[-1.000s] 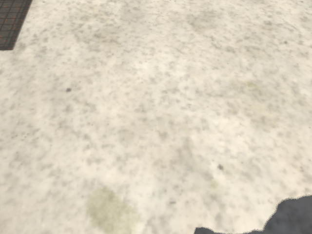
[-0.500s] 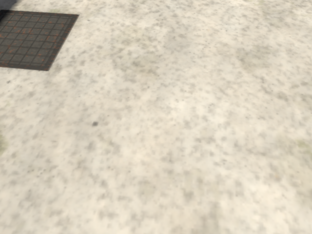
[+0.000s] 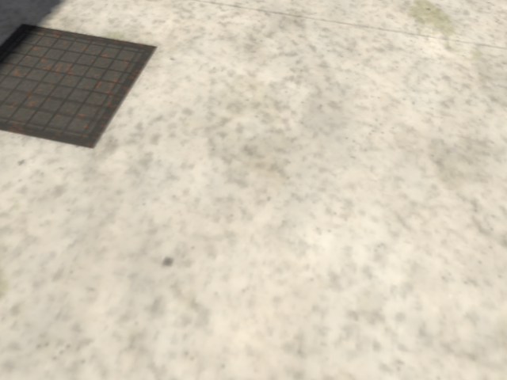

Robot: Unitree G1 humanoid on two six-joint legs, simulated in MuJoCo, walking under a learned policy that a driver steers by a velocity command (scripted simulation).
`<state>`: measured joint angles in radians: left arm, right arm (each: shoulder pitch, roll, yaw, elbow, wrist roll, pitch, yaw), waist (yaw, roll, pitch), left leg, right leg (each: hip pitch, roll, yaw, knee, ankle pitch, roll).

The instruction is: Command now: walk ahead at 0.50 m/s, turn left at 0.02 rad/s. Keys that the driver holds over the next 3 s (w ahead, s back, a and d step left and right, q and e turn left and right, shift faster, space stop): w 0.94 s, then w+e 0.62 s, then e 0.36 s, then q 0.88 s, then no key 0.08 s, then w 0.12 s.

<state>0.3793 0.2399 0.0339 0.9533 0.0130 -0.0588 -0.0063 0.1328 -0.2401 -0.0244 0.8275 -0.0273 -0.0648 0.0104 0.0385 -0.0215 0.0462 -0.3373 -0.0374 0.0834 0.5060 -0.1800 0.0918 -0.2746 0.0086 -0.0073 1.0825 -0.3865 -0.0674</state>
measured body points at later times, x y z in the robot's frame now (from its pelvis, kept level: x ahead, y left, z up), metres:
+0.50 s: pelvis +0.27 -0.03 -0.01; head +0.30 -0.04 +0.44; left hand +0.45 +0.20 -0.12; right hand +0.20 -0.28 -0.16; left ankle +0.07 +0.06 -0.69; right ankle +0.36 -0.11 -0.73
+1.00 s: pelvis +0.53 -0.01 -0.01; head +0.56 +0.00 +0.44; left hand +0.45 +0.23 -0.16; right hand +0.73 -0.23 -0.11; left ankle +0.65 +0.08 -0.74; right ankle +0.36 -0.11 -0.73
